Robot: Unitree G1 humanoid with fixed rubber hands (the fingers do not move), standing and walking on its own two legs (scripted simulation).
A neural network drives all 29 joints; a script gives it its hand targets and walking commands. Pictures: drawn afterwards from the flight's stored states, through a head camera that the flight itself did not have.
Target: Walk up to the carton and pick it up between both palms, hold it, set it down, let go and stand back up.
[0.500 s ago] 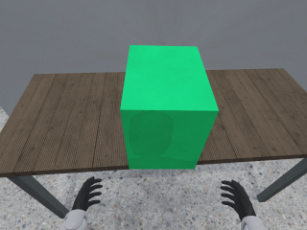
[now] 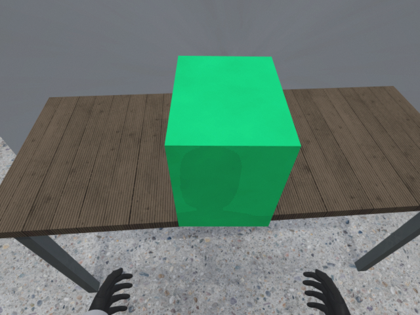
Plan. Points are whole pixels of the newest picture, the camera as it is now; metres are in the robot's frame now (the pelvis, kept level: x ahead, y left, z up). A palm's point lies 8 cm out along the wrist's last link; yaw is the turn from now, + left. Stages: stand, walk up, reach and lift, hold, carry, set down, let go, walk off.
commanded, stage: let go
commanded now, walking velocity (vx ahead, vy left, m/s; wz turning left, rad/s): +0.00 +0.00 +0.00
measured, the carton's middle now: (224, 143) +0.48 +0.00 +0.04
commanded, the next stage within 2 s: stand in 0.42 s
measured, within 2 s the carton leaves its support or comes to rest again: neither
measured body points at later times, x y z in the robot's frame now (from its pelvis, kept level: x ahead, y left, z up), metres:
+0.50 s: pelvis -0.01 -0.01 +0.00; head -0.01 +0.00 +0.45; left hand +0.16 +0.22 -0.09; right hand +0.15 -0.24 -0.09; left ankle -0.02 +0.12 -0.75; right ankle +0.00 -0.11 -0.75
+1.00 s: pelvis +0.00 +0.01 -0.01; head -0.01 +0.01 +0.44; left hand +0.07 +0.25 -0.14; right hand +0.05 -0.23 -0.14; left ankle -0.02 +0.12 -0.75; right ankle +0.00 -0.11 -0.75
